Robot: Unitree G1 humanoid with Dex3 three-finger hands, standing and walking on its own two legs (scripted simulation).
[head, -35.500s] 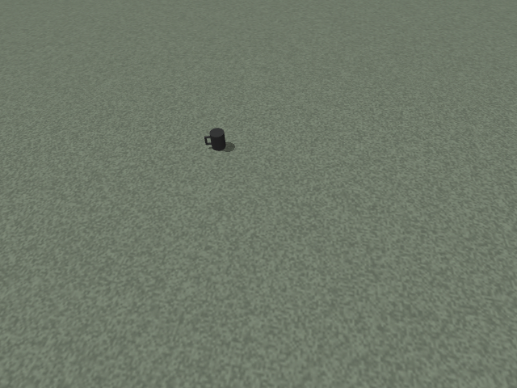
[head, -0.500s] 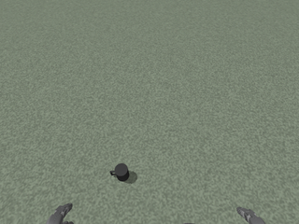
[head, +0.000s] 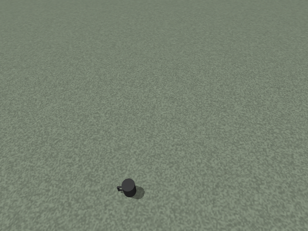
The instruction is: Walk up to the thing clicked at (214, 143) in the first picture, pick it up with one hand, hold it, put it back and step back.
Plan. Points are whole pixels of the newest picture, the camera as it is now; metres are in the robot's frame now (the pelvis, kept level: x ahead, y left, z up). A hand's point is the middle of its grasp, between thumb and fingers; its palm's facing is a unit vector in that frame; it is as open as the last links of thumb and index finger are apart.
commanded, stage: stand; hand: left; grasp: from above
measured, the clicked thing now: (126, 188) +0.51 +0.22 -0.73
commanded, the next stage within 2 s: step back in 1.76 s
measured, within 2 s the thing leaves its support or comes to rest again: neither
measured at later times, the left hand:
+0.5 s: hand out of the picture +0.06 +0.23 -0.16, palm faces +0.01 -0.94 -0.34, open 7.4 cm
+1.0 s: hand out of the picture +0.10 +0.22 -0.15, palm faces +0.00 -0.94 -0.34, open 7.4 cm
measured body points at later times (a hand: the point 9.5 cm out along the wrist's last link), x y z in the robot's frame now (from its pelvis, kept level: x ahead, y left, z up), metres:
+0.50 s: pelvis +0.00 -0.01 +0.00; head +0.01 -0.02 +0.45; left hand +0.06 +0.27 -0.13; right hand +0.06 -0.30 -0.14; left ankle +0.01 +0.11 -0.74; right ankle +0.02 -0.13 -0.74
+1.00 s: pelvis +0.02 -0.02 +0.01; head +0.02 -0.03 +0.45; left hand +0.10 +0.27 -0.13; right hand +0.08 -0.31 -0.14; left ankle +0.01 +0.11 -0.74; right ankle +0.02 -0.13 -0.74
